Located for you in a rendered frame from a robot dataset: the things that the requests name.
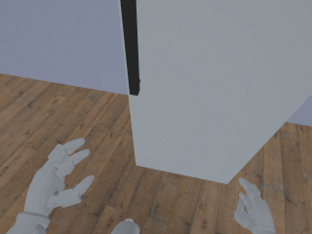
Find left robot forearm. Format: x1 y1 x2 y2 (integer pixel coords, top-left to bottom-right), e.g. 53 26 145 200
6 212 50 234

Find left robot hand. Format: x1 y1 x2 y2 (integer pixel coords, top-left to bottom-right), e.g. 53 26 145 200
23 137 95 216

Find left robot thigh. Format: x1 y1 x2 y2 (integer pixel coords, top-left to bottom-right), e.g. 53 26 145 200
111 220 140 234

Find handle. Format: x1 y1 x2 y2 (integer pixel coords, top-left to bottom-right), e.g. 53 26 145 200
120 0 140 96

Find right robot hand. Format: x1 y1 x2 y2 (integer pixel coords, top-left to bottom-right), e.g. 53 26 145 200
234 177 275 234

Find fridge door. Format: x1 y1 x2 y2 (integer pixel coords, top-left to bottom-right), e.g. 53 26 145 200
119 0 312 184

